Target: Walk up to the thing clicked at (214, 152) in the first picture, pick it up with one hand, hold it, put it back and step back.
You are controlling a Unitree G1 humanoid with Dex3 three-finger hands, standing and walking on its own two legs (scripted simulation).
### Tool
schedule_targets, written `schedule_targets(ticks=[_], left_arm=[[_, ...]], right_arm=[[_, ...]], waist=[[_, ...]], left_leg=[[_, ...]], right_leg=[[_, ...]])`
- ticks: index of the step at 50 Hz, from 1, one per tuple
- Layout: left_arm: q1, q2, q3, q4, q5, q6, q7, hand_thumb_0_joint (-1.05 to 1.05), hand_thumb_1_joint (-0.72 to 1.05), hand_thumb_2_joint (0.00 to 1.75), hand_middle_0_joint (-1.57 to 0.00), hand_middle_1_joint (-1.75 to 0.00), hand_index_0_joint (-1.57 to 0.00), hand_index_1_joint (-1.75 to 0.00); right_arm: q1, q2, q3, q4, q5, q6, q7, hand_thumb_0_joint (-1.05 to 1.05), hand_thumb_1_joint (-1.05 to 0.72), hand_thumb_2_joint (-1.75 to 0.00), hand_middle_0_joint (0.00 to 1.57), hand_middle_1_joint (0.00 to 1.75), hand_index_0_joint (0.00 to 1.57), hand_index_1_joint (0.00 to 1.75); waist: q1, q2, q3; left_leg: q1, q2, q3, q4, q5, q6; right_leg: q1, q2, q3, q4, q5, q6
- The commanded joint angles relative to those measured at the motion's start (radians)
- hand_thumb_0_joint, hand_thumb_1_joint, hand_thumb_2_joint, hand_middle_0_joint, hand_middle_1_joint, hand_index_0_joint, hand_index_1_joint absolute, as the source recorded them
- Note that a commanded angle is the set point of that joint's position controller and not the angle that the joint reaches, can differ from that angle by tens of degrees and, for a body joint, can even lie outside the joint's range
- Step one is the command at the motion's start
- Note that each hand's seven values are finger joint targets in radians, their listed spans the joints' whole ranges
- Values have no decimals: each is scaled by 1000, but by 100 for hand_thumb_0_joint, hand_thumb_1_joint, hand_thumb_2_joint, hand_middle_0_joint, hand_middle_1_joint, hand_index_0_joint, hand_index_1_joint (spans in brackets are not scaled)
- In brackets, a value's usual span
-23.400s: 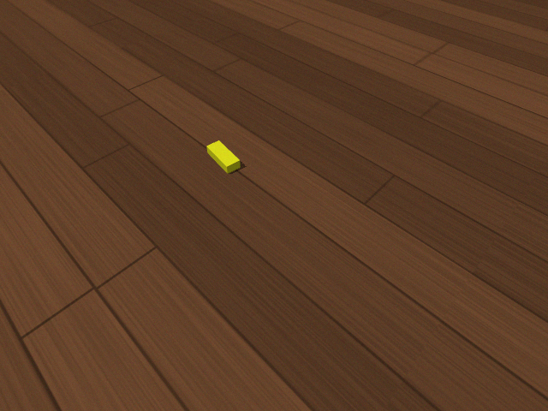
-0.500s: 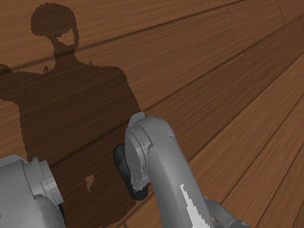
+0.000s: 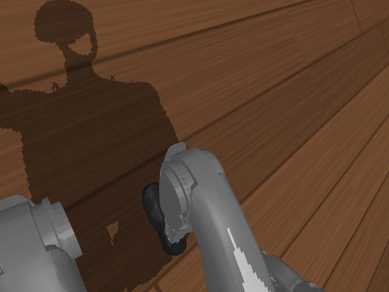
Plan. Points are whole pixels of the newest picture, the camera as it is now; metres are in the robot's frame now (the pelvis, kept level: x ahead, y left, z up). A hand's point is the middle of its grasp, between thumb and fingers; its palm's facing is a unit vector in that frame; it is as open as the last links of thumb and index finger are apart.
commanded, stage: close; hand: left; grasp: from above
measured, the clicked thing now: out of the picture +0.47 +0.34 -0.28
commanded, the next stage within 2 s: settle in 0.86 s
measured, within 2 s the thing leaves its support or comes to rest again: leaves its support in 1.32 s
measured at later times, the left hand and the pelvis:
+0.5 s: hand out of the picture +0.46 +0.33 -0.25, palm faces -0.44 -0.14 -0.89, open 11.1 cm; pelvis +0.00 +0.00 +0.00, yaw +0 degrees
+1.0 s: hand out of the picture +0.46 +0.33 -0.25, palm faces -0.43 -0.13 -0.89, open 10.9 cm; pelvis +0.00 +0.00 +0.01, yaw +0 degrees
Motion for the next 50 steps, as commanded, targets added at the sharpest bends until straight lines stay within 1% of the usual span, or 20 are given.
schedule_targets(ticks=[1,2,7,9,10,11,12,16,17,18,19,22,28,31,32,35,40,43,48,50], left_arm=[[-252,225,6,-117,-13,12,57,0,0,81,-43,-89,-45,-87],[-261,229,9,-125,-14,16,63,0,1,82,-44,-88,-46,-86],[-263,203,-6,-91,-17,41,69,0,7,81,-48,-88,-50,-86],[-275,229,21,-92,-16,42,76,0,10,78,-49,-86,-52,-84],[-264,216,17,-78,-15,47,69,0,12,76,-51,-84,-53,-82],[-256,195,-1,-57,-21,49,61,0,13,75,-52,-84,-54,-81],[-266,222,20,-87,-26,45,64,0,14,76,-52,-84,-55,-82],[-256,224,10,-65,-24,46,50,0,20,77,-57,-86,-59,-83],[-249,208,-4,-57,-22,45,43,0,22,76,-59,-85,-61,-82],[-253,225,16,-62,-32,41,44,0,23,76,-59,-85,-62,-82],[-238,229,1,-45,-30,41,44,0,24,77,-60,-85,-63,-82],[-250,238,12,-69,-28,38,39,0,28,76,-63,-84,-66,-81],[-256,227,-4,-63,-37,36,41,0,34,76,-69,-81,-71,-79],[-239,221,-5,-47,-42,34,43,0,38,80,-72,-83,-74,-81],[-244,207,-15,-51,-38,33,38,0,40,80,-73,-83,-75,-81],[-250,233,0,-72,-40,30,35,0,42,79,-75,-82,-77,-79],[-235,203,-24,-50,-46,31,35,0,50,83,-82,-83,-83,-82],[-247,227,-14,-71,-41,36,35,0,52,81,-84,-81,-85,-79],[-244,232,-11,-63,-45,37,39,0,57,82,-87,-81,-89,-79],[-249,234,-14,-66,-43,41,33,0,48,83,-87,-79,-88,-77]], right_arm=[[180,-338,-110,22,6,-2,-13,0,-90,-90,20,30,20,30],[177,-341,-119,27,11,-2,-17,0,-89,-90,20,30,20,30],[181,-344,-115,31,12,-15,-11,0,-90,-90,20,30,20,30],[191,-346,-115,37,15,-13,-12,0,-89,-90,20,30,20,30],[194,-349,-114,32,13,-14,-8,0,-89,-90,20,30,20,30],[181,-342,-110,27,11,-19,-6,0,-89,-90,20,30,20,30],[184,-348,-110,29,13,-15,-7,0,-89,-90,20,30,20,30],[172,-353,-114,18,15,-19,-10,0,-90,-90,20,30,20,30],[177,-349,-108,13,12,-23,-8,0,-90,-90,20,30,20,30],[177,-343,-102,20,13,-18,-8,0,-89,-90,20,30,20,30],[171,-344,-100,11,14,-16,-13,0,-90,-90,20,30,20,30],[190,-352,-103,15,13,-16,-14,0,-90,-90,20,30,20,30],[202,-351,-99,13,12,-6,-23,0,-90,-90,20,30,20,30],[195,-352,-100,11,13,-4,-28,0,-90,-90,20,30,20,30],[192,-354,-100,10,13,-6,-26,0,-90,-90,20,30,20,30],[181,-347,-90,6,16,-2,-29,0,-89,-90,20,30,20,30],[187,-342,-90,3,11,1,-30,0,-90,-90,20,30,20,30],[194,-342,-83,10,13,0,-31,0,-90,-90,20,30,20,30],[186,-352,-90,4,11,8,-37,0,-90,-90,20,30,20,30],[188,-345,-85,-2,13,9,-36,0,-91,-90,20,30,20,30]], waist=[[-60,593,-620],[-55,600,-630],[-72,588,-631],[-65,603,-643],[-71,596,-627],[-78,583,-598],[-72,594,-613],[-63,585,-608],[-75,577,-597],[-66,568,-608],[-69,538,-608],[-68,556,-609],[-77,560,-636],[-67,572,-617],[-74,574,-590],[-64,578,-605],[-79,544,-598],[-72,550,-605],[-69,583,-604],[-75,571,-600]], left_leg=[[497,52,103,-304,202,2],[509,52,103,-312,204,0],[514,54,100,-292,240,1],[514,55,91,-301,260,-2],[522,55,87,-297,266,-4],[503,54,94,-294,235,-1],[517,58,85,-305,249,-5],[511,54,92,-311,212,-4],[492,53,97,-298,206,1],[482,53,96,-299,211,4],[458,49,106,-294,186,11],[478,52,100,-292,222,6],[495,54,100,-298,231,6],[490,54,98,-310,215,1],[484,54,94,-302,209,-1],[506,58,86,-307,225,-5],[465,50,109,-299,197,9],[479,52,102,-295,229,6],[506,56,92,-319,214,-2],[496,56,94,-317,205,0]], right_leg=[[321,26,-130,-163,205,-91],[323,27,-126,-166,206,-93],[315,24,-128,-155,241,-89],[316,23,-131,-153,249,-93],[295,19,-135,-144,247,-92],[296,18,-131,-150,225,-90],[296,20,-134,-155,230,-91],[303,19,-127,-158,202,-94],[308,21,-124,-158,204,-91],[322,21,-127,-170,206,-90],[345,25,-119,-181,197,-89],[331,21,-125,-170,213,-91],[362,28,-124,-178,230,-89],[346,26,-129,-178,214,-93],[314,21,-132,-169,203,-95],[313,20,-133,-171,209,-96],[356,27,-123,-191,211,-88],[349,24,-126,-186,225,-90],[339,23,-129,-182,211,-93],[344,23,-125,-181,207,-92]])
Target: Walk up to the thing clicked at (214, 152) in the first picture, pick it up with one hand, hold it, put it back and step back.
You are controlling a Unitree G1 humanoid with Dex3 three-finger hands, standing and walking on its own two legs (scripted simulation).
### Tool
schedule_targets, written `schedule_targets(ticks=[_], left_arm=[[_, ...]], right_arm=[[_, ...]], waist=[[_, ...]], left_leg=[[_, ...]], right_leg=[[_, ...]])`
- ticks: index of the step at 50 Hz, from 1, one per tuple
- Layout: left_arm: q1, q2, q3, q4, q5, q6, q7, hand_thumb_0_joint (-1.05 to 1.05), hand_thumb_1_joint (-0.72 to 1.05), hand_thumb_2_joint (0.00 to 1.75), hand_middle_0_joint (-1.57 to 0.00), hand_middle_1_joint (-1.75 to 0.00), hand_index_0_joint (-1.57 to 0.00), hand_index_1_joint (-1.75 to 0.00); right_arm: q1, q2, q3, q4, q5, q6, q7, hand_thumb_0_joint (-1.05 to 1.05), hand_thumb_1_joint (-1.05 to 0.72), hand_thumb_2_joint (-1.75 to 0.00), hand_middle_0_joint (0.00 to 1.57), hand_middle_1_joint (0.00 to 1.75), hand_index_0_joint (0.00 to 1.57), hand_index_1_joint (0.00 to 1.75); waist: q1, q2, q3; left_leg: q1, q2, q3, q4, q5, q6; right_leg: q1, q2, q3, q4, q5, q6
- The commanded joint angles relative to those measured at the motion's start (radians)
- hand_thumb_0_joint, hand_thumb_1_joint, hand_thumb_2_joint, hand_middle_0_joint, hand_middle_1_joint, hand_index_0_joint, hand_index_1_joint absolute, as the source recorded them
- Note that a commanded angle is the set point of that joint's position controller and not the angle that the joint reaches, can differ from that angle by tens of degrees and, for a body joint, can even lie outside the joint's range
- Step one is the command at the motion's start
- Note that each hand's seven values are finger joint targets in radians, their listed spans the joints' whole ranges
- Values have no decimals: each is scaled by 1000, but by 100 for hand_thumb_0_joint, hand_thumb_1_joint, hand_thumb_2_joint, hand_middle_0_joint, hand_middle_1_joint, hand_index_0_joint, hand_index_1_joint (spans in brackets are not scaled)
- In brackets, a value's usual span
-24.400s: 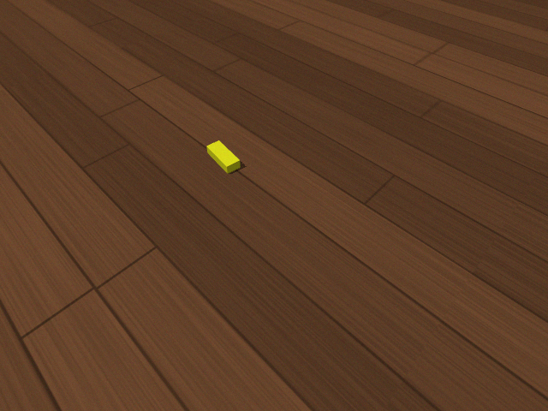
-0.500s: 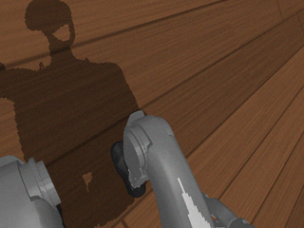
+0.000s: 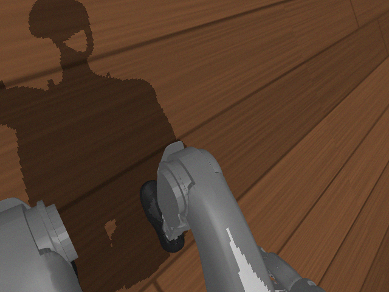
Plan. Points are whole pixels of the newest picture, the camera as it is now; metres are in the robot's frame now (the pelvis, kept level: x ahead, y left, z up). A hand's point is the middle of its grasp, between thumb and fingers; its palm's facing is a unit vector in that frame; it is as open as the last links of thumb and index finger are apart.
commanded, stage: settle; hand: left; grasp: from above
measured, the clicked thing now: out of the picture +0.47 +0.34 -0.29
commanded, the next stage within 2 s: lift in 0.88 s
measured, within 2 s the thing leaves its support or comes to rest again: leaves its support in 0.32 s
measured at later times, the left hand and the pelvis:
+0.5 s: hand out of the picture +0.46 +0.35 -0.21, palm faces -0.39 -0.11 -0.91, open 10.8 cm; pelvis +0.01 +0.00 +0.01, yaw +1 degrees
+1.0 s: hand out of the picture +0.45 +0.34 -0.14, palm faces -0.44 -0.10 -0.89, open 10.8 cm; pelvis +0.00 -0.01 +0.03, yaw +6 degrees
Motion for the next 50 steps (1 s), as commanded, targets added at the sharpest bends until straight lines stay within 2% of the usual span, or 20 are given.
schedule_targets(ticks=[1,7,11,12,14,16,17,19,20,21,22,24,25,30,31,32,39,41,47,50], left_arm=[[-234,237,22,-123,-18,12,13,0,48,82,-87,-78,-88,-77],[-238,251,55,-189,-15,25,-12,0,49,77,-88,-73,-89,-72],[-240,304,120,-324,-11,25,-25,0,52,79,-90,-73,-91,-72],[-215,276,109,-320,-9,28,-33,0,51,77,-90,-72,-91,-71],[-202,288,146,-408,-17,31,-42,0,53,77,-91,-72,-92,-70],[-196,221,116,-513,-41,31,-62,0,56,75,-92,-69,-94,-68],[-167,232,132,-504,-41,37,-70,0,56,74,-92,-70,-93,-68],[-191,158,80,-551,-58,41,-99,0,56,73,-92,-68,-93,-66],[-200,190,114,-571,-57,44,-105,0,59,70,-92,-68,-94,-66],[-194,140,80,-589,-58,51,-121,0,60,71,-93,-67,-96,-65],[-192,152,101,-591,-66,57,-132,0,63,72,-96,-67,-98,-65],[-184,83,64,-596,-74,64,-155,0,67,75,-100,-66,-102,-65],[-201,-2,10,-597,-86,65,-174,0,68,75,-101,-67,-102,-66],[-232,36,19,-632,-101,77,-223,0,72,82,-105,-71,-106,-70],[-186,-31,-11,-549,-100,86,-237,0,74,83,-107,-71,-108,-70],[-228,-41,-25,-600,-111,82,-248,0,74,82,-107,-70,-108,-70],[-243,4,6,-583,-105,68,-279,0,68,83,-104,-70,-105,-70],[-269,49,29,-621,-97,58,-284,0,65,84,-103,-69,-103,-69],[-272,67,56,-680,-103,43,-289,0,64,91,-101,-72,-100,-73],[-253,54,47,-670,-106,49,-305,0,61,80,-99,-75,-101,-74]], right_arm=[[191,-343,-107,26,10,7,-15,0,-91,-90,20,30,20,30],[206,-343,-128,18,12,15,-16,0,-91,-90,20,30,20,30],[227,-350,-160,24,13,23,-15,0,-91,-90,20,30,20,30],[230,-344,-165,17,13,23,-11,0,-91,-90,20,30,20,30],[228,-347,-189,26,19,31,-11,0,-91,-90,20,30,20,30],[211,-329,-207,3,27,34,-6,0,-90,-90,20,30,20,30],[222,-328,-224,29,33,39,-3,0,-90,-90,20,30,20,30],[208,-309,-232,24,44,39,0,0,-90,-90,20,30,20,30],[232,-321,-251,40,47,43,-1,0,-90,-90,20,30,20,30],[239,-304,-253,36,53,45,1,0,-90,-90,20,30,20,30],[253,-305,-268,51,57,49,2,0,-90,-90,20,30,20,30],[251,-297,-280,52,65,58,0,0,-89,-90,20,30,20,30],[252,-283,-279,57,71,60,5,0,-90,-90,20,30,20,30],[267,-274,-299,65,94,87,-3,0,-90,-90,20,30,20,30],[274,-268,-300,69,96,91,-3,0,-90,-90,20,30,20,30],[265,-256,-297,70,102,97,-6,0,-90,-90,20,30,20,30],[276,-241,-302,64,111,125,-38,0,-91,-90,20,30,20,30],[263,-241,-307,50,117,137,-48,0,-90,-90,20,30,20,30],[262,-234,-323,38,122,163,-71,0,-90,-90,20,30,20,30],[270,-222,-325,38,126,173,-79,0,-93,-91,20,30,20,30]], waist=[[-55,569,-615],[-47,605,-651],[-3,692,-756],[-8,678,-752],[25,729,-813],[43,776,-877],[46,782,-870],[44,759,-858],[44,742,-852],[53,742,-853],[55,728,-860],[66,698,-863],[53,684,-849],[85,634,-901],[76,607,-860],[76,599,-883],[86,533,-882],[106,560,-937],[122,591,-987],[126,575,-990]], left_leg=[[492,50,86,-288,211,-9],[523,47,95,-283,234,-12],[587,41,109,-282,296,-21],[583,41,113,-280,293,-17],[632,37,108,-289,335,-30],[673,35,111,-311,351,-35],[679,37,112,-311,359,-35],[649,33,132,-302,332,-26],[618,29,139,-298,325,-23],[624,25,143,-308,325,-23],[609,26,147,-309,311,-18],[599,23,147,-319,292,-16],[606,20,140,-335,283,-17],[602,13,140,-374,248,-7],[594,7,139,-380,251,-7],[592,9,144,-386,243,-3],[543,-7,188,-373,256,9],[574,-9,190,-388,259,5],[617,-13,203,-407,256,3],[613,-13,206,-430,227,6]], right_leg=[[323,21,-128,-156,203,-95],[325,15,-121,-157,212,-102],[343,14,-116,-151,241,-113],[342,14,-110,-152,243,-112],[320,11,-117,-143,256,-122],[328,6,-110,-141,268,-125],[309,6,-108,-134,270,-126],[288,10,-96,-152,254,-127],[291,7,-93,-158,257,-126],[285,5,-86,-162,253,-128],[289,4,-84,-168,248,-125],[265,2,-81,-176,229,-127],[243,-2,-80,-178,219,-127],[256,-7,-65,-190,196,-123],[243,-12,-65,-193,201,-122],[252,-8,-61,-200,192,-122],[327,-14,-34,-240,207,-118],[328,-16,-29,-234,201,-123],[329,-26,-18,-247,191,-124],[337,-23,-15,-263,162,-128]])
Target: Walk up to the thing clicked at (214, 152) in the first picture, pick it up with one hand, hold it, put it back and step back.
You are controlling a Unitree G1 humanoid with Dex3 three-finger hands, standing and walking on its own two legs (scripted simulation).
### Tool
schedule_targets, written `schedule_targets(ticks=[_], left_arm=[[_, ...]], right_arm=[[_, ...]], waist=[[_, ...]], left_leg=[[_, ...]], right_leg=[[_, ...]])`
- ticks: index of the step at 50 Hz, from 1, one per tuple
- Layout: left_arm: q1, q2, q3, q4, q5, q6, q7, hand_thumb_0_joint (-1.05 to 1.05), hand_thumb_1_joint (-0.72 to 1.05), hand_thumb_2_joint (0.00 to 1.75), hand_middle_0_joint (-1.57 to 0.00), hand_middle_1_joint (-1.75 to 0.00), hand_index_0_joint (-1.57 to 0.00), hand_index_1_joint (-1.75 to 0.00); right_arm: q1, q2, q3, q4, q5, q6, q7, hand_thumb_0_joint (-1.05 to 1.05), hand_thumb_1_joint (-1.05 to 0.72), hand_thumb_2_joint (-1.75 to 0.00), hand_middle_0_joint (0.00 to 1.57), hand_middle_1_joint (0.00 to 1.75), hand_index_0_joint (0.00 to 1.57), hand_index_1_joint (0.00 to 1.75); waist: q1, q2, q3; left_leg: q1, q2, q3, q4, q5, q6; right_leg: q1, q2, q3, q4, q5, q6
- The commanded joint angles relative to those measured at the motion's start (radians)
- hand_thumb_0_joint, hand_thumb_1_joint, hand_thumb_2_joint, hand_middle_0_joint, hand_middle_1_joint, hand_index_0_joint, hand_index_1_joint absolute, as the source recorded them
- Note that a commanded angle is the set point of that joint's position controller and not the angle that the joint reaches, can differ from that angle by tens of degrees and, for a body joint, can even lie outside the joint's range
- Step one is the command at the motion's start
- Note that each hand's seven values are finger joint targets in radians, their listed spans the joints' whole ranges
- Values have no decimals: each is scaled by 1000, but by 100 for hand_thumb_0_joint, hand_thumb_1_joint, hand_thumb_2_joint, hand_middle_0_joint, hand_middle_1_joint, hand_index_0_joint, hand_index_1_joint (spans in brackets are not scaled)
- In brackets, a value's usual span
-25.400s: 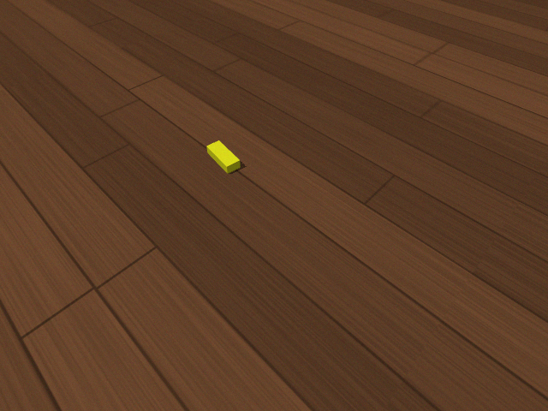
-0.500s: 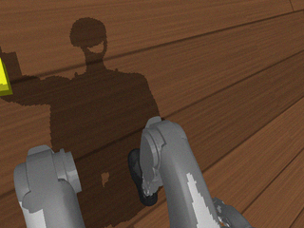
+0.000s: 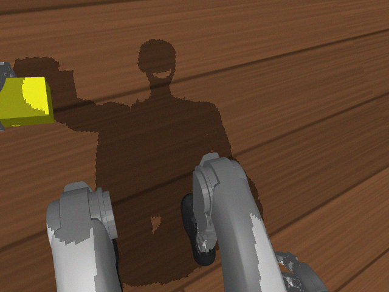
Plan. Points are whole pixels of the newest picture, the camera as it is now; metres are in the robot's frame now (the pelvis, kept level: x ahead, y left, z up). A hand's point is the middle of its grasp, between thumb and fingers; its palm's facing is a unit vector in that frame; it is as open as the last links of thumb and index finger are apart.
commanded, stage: lift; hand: left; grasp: from above
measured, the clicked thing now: out of the picture +0.49 +0.31 -0.20
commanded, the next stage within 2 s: hold in 1.72 s
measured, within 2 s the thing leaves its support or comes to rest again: neither
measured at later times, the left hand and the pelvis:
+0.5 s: hand out of the picture +0.43 +0.31 -0.07, palm faces -0.47 -0.09 -0.88, open 10.8 cm; pelvis +0.00 +0.00 +0.07, yaw +3 degrees
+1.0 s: hand out of the picture +0.36 +0.28 +0.14, palm faces -0.45 -0.12 -0.89, open 10.8 cm; pelvis +0.02 +0.00 +0.23, yaw +7 degrees
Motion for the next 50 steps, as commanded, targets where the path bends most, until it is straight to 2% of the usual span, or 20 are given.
schedule_targets(ticks=[1,3,6,9,12,15,18,22,25,28,32,35,37,39,43,45,46,48,49,50], left_arm=[[-381,324,63,-234,-35,12,37,0,55,85,-92,-67,-93,-66],[-381,318,56,-262,-43,18,17,0,67,82,-101,-74,-103,-72],[-350,288,50,-291,-85,36,-16,0,74,86,-104,-78,-107,-76],[-326,269,43,-341,-111,50,-49,0,74,85,-105,-76,-107,-74],[-259,242,37,-344,-113,56,-73,0,70,86,-104,-71,-105,-70],[-250,250,56,-436,-132,46,-97,0,69,85,-104,-71,-105,-70],[-224,204,41,-518,-157,41,-110,0,71,85,-104,-71,-106,-70],[-176,205,45,-592,-177,45,-113,0,70,88,-104,-72,-104,-71],[-158,156,18,-640,-190,54,-120,0,69,87,-102,-74,-103,-73],[-96,137,18,-649,-206,73,-122,0,68,87,-100,-75,-101,-73],[-17,91,0,-699,-230,99,-139,0,69,87,-101,-74,-102,-72],[66,107,17,-734,-238,115,-148,0,66,86,-98,-73,-99,-72],[74,67,-5,-788,-255,117,-156,0,66,87,-99,-72,-100,-71],[121,85,12,-807,-262,123,-158,0,66,85,-99,-72,-100,-71],[197,48,-1,-862,-273,133,-164,0,67,85,-99,-71,-100,-70],[272,20,-6,-861,-275,144,-162,0,66,84,-100,-67,-101,-67],[251,12,-17,-890,-278,146,-162,0,68,84,-103,-66,-103,-66],[278,22,-1,-878,-281,153,-163,0,68,88,-102,-69,-102,-69],[276,3,-20,-895,-278,154,-165,0,69,89,-103,-69,-103,-70],[284,12,-13,-883,-276,154,-164,0,69,90,-103,-69,-103,-70]], right_arm=[[216,-270,-114,-6,13,11,-32,0,-88,-89,20,30,20,30],[223,-261,-117,-12,16,20,-34,0,-92,-91,20,30,20,30],[229,-256,-129,-10,27,31,-40,0,-92,-91,20,30,20,30],[231,-248,-142,-9,41,45,-49,0,-91,-90,20,30,20,30],[235,-249,-155,-9,51,58,-57,0,-91,-90,20,30,20,30],[226,-247,-178,-25,64,71,-65,0,-91,-90,20,30,20,30],[224,-226,-188,-37,72,74,-71,0,-91,-90,20,30,20,30],[209,-205,-196,-43,86,80,-84,0,-91,-90,20,30,20,30],[193,-192,-202,-51,98,81,-96,0,-91,-90,20,30,20,30],[183,-192,-209,-52,109,82,-107,0,-90,-90,20,30,20,30],[163,-181,-209,-54,120,80,-122,0,-90,-90,20,30,20,30],[146,-169,-211,-58,127,80,-136,0,-90,-90,20,30,20,30],[135,-154,-211,-61,129,78,-145,0,-90,-90,20,30,20,30],[126,-143,-211,-60,134,77,-157,0,-89,-90,20,30,20,30],[103,-126,-211,-65,142,71,-175,0,-89,-90,20,30,20,30],[99,-112,-207,-56,145,68,-184,0,-89,-90,20,30,20,30],[97,-109,-210,-55,148,67,-189,0,-89,-90,20,30,20,30],[89,-103,-206,-49,152,62,-198,0,-89,-90,20,30,20,30],[91,-100,-208,-47,151,60,-202,0,-89,-90,20,30,20,30],[85,-98,-208,-43,154,57,-207,0,-89,-90,20,30,20,30]], waist=[[-3,428,-806],[4,429,-844],[18,411,-873],[32,419,-891],[40,388,-826],[69,390,-859],[71,367,-896],[91,346,-919],[94,364,-893],[103,335,-862],[119,335,-856],[141,297,-867],[136,281,-868],[153,246,-838],[165,231,-828],[172,195,-763],[161,185,-757],[170,159,-735],[166,164,-719],[176,152,-708]], left_leg=[[617,11,109,-290,179,13],[626,12,118,-307,178,15],[650,11,123,-327,200,18],[675,12,125,-355,216,18],[675,7,126,-372,217,18],[729,7,115,-421,186,15],[764,9,118,-457,180,20],[800,16,119,-520,154,28],[846,27,96,-599,95,26],[893,28,79,-663,78,23],[1000,36,54,-750,112,18],[1068,37,65,-789,162,19],[1097,35,84,-813,185,22],[1103,33,100,-847,170,27],[1190,33,115,-931,176,27],[1212,33,121,-973,182,29],[1225,31,131,-989,180,30],[1263,30,136,-1032,187,31],[1286,30,141,-1056,189,30],[1310,32,138,-1081,182,30]], right_leg=[[351,27,-87,-213,168,-107],[391,30,-79,-228,167,-108],[415,27,-71,-246,187,-106],[420,23,-65,-260,197,-105],[410,16,-57,-290,191,-110],[393,11,-44,-311,156,-113],[435,8,-32,-344,162,-108],[492,12,-18,-388,161,-94],[497,14,-20,-418,132,-89],[536,11,-20,-457,126,-86],[587,8,-20,-507,147,-79],[664,10,-12,-569,170,-76],[723,12,-2,-618,186,-76],[792,13,6,-674,178,-73],[906,16,20,-765,184,-71],[954,15,25,-824,183,-68],[990,17,31,-861,184,-68],[1062,16,40,-915,190,-65],[1089,17,46,-944,192,-65],[1120,19,48,-967,187,-65]])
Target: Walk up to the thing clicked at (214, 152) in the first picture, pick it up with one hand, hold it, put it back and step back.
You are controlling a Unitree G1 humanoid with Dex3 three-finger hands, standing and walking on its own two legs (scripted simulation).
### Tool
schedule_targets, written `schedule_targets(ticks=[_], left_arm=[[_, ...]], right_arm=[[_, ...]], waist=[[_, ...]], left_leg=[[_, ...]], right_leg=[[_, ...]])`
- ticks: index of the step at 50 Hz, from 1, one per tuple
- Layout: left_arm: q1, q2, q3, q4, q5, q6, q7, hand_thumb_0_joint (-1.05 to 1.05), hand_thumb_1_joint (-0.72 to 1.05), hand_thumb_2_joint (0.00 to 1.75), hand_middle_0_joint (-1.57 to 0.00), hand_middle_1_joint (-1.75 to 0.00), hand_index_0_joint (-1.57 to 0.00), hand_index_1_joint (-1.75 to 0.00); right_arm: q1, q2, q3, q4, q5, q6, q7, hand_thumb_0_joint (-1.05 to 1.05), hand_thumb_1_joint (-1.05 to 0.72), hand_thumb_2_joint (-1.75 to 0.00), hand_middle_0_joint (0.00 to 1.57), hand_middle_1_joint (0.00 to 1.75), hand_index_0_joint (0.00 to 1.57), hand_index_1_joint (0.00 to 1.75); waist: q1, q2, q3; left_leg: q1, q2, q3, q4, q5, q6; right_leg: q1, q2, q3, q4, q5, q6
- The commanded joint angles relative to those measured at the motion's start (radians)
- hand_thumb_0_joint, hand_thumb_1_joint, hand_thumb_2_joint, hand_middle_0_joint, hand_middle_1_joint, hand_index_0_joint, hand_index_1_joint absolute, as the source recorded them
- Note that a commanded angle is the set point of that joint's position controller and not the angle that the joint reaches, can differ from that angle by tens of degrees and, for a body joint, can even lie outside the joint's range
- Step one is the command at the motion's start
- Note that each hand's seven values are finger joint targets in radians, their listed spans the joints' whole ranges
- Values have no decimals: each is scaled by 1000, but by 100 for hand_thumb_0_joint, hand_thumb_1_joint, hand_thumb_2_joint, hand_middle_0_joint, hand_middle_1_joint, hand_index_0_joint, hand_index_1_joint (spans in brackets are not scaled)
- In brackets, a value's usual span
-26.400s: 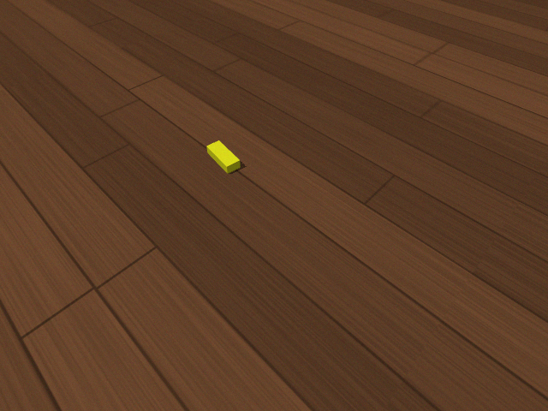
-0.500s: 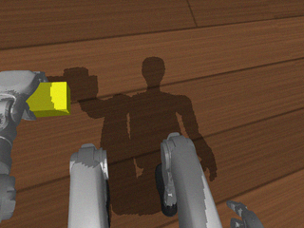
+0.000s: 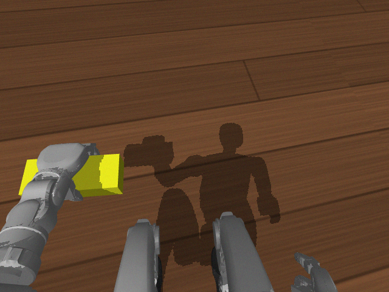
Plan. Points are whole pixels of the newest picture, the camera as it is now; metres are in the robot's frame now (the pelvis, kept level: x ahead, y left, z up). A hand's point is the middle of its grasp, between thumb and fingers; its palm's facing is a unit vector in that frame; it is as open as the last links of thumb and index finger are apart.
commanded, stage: lift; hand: left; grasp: from above
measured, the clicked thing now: (76, 177) +0.38 +0.25 -0.12
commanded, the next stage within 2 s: hold in 0.72 s
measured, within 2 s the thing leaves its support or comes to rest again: neither
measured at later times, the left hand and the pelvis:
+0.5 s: hand (57, 165) +0.35 +0.22 +0.04, palm faces -0.47 -0.06 -0.88, open 10.8 cm; pelvis +0.03 +0.00 +0.13, yaw +0 degrees
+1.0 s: hand (39, 147) +0.36 +0.22 +0.10, palm faces -0.49 -0.05 -0.87, open 10.8 cm; pelvis +0.06 +0.00 +0.18, yaw +0 degrees
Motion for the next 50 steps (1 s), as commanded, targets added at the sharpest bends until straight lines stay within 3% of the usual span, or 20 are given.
schedule_targets(ticks=[1,7,8,9,15,23,26,27,34,35,50], left_arm=[[-292,268,117,-207,-6,5,54,0,69,92,-103,-71,-103,-71],[-294,177,62,-136,3,-3,74,0,71,91,-104,-73,-104,-73],[-255,168,70,-102,2,-2,80,0,69,91,-103,-72,-103,-72],[-263,149,48,-102,7,-4,84,0,70,89,-104,-71,-104,-71],[-269,126,29,-70,39,-2,128,0,69,90,-103,-73,-102,-73],[-294,121,24,-93,41,28,168,0,70,92,-105,-72,-104,-73],[-264,118,24,-82,45,47,170,0,66,91,-102,-72,-102,-73],[-292,95,3,-87,40,50,169,0,66,91,-102,-72,-102,-72],[-226,65,-18,-54,23,66,132,0,63,88,-100,-68,-100,-69],[-221,51,-30,-52,24,64,123,0,63,87,-100,-69,-100,-69],[-250,87,-3,-169,37,36,106,0,69,87,-103,-70,-104,-69]], right_arm=[[84,-163,-66,-60,9,-37,-37,0,-89,-90,20,30,20,30],[78,-150,-61,-36,20,-68,-46,0,-89,-90,20,30,20,30],[78,-150,-61,-31,20,-73,-45,0,-89,-90,20,30,20,30],[77,-148,-61,-28,22,-78,-45,0,-89,-90,20,30,20,30],[92,-140,-64,-5,21,-102,-45,0,-90,-90,20,30,20,30],[85,-147,-74,3,13,-108,-36,0,-89,-90,20,30,20,30],[91,-147,-74,12,13,-103,-36,0,-89,-90,20,30,20,30],[87,-141,-73,10,12,-102,-36,0,-89,-90,20,30,20,30],[75,-140,-78,-1,17,-89,-33,0,-89,-90,20,30,20,30],[77,-136,-79,0,17,-89,-34,0,-89,-90,20,30,20,30],[53,-145,-85,-12,19,-76,-36,0,-89,-89,20,30,20,30]], waist=[[1,97,-471],[8,74,-351],[16,69,-335],[17,59,-330],[25,49,-300],[48,57,-305],[50,41,-295],[44,47,-292],[63,19,-235],[54,20,-223],[66,40,-213]], left_leg=[[507,-13,17,-380,102,22],[611,-8,3,-531,80,15],[629,-6,3,-550,86,13],[646,-8,5,-568,93,13],[749,-22,33,-652,180,11],[936,-15,31,-776,304,-1],[980,-17,36,-805,367,-2],[985,-18,35,-812,373,-1],[1068,-22,44,-899,418,-3],[1064,-23,43,-903,424,-3],[1215,-22,52,-1001,542,-11]], right_leg=[[397,31,-27,-330,112,-58],[499,38,-18,-468,94,-60],[524,37,-17,-488,99,-59],[541,38,-15,-510,102,-60],[676,40,-1,-627,169,-60],[812,37,-6,-735,276,-55],[865,35,1,-768,335,-56],[876,34,4,-780,342,-55],[967,34,2,-869,375,-53],[967,36,8,-876,381,-53],[1064,38,0,-953,468,-57]])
